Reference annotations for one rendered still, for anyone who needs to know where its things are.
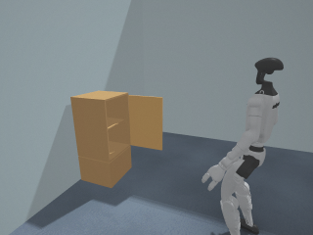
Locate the right robot upper arm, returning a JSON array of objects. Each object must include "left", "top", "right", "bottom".
[{"left": 274, "top": 92, "right": 279, "bottom": 125}]

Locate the cupboard door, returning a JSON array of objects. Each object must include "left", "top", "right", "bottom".
[{"left": 128, "top": 95, "right": 163, "bottom": 150}]

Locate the left robot forearm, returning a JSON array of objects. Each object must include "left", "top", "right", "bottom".
[{"left": 219, "top": 131, "right": 254, "bottom": 171}]

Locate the left robot upper arm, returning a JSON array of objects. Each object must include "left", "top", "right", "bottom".
[{"left": 242, "top": 95, "right": 266, "bottom": 144}]

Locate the robot left hand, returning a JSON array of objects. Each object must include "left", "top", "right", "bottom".
[{"left": 201, "top": 164, "right": 226, "bottom": 191}]

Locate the robot head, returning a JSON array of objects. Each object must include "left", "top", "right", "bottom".
[{"left": 254, "top": 57, "right": 284, "bottom": 96}]

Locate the robot right thigh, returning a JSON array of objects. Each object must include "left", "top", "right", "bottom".
[{"left": 236, "top": 156, "right": 249, "bottom": 196}]

